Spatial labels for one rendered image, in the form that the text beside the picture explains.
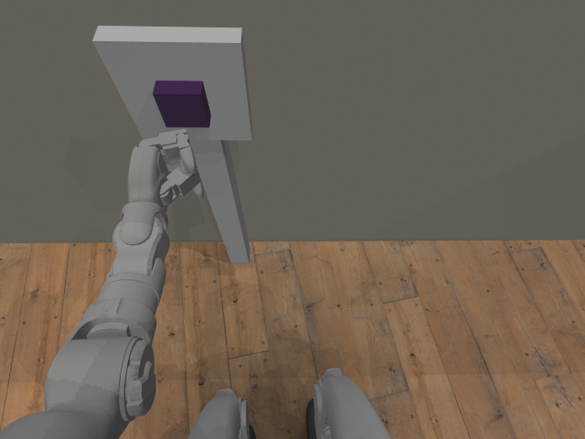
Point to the left robot hand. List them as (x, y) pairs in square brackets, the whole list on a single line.
[(148, 172)]

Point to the button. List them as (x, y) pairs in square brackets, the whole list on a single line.
[(182, 103)]

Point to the panel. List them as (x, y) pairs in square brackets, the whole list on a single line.
[(136, 57)]

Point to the left robot shin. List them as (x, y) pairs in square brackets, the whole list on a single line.
[(225, 392)]

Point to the left robot upper arm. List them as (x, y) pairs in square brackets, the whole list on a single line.
[(97, 386)]

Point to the robot left forearm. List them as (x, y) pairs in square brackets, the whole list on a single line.
[(133, 287)]

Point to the right robot shin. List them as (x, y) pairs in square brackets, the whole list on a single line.
[(325, 433)]

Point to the robot shin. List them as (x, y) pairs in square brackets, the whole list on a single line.
[(325, 433), (225, 392)]

